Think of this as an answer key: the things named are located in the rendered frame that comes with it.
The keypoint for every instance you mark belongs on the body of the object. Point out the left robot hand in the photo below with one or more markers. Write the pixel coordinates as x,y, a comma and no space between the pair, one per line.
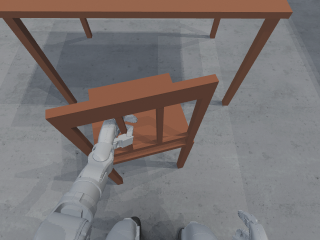
110,130

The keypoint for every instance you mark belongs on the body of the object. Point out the right robot hand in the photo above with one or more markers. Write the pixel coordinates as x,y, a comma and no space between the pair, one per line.
256,231

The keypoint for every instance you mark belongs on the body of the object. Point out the table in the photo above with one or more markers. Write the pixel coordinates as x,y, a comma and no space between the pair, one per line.
271,10

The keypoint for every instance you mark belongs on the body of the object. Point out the robot left thigh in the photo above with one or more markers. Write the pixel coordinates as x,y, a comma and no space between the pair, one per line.
124,230

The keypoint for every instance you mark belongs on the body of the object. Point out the chair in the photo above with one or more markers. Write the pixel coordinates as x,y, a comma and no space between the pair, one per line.
161,124

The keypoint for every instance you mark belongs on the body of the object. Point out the robot right thigh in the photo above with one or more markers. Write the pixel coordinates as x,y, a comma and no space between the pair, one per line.
196,231

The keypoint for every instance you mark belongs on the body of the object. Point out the left robot forearm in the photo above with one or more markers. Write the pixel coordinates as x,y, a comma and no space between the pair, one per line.
81,200

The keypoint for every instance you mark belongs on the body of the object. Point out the robot thigh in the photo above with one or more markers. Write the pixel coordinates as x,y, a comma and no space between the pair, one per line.
124,230
196,231

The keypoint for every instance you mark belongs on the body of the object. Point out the robot left upper arm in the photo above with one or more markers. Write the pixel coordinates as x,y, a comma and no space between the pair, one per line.
59,226

